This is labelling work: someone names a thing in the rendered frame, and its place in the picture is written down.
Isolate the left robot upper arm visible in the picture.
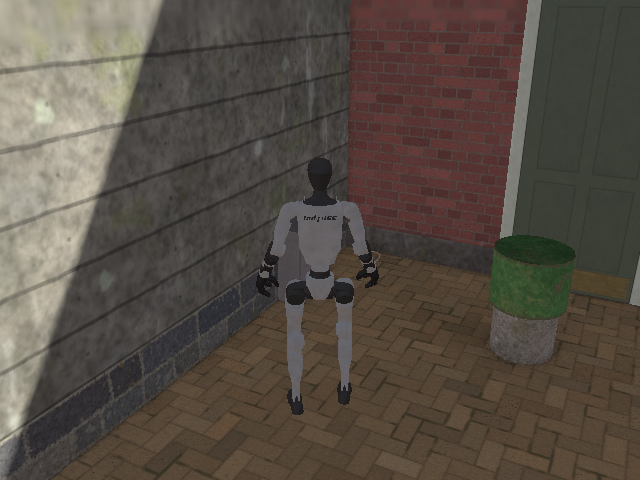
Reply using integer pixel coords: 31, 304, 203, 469
270, 201, 299, 257

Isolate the left robot forearm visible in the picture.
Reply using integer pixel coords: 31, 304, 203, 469
259, 241, 279, 278

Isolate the right robot upper arm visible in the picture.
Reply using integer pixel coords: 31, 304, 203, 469
341, 201, 369, 256

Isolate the right robot forearm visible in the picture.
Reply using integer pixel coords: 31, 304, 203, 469
358, 240, 376, 273

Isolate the humanoid robot head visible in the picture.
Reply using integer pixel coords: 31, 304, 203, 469
303, 158, 337, 206

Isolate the robot left shin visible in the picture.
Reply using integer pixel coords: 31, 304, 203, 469
287, 334, 303, 402

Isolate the right robot hand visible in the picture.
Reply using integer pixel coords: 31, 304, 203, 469
356, 267, 379, 288

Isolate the left robot hand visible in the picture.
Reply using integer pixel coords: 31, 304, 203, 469
256, 273, 279, 297

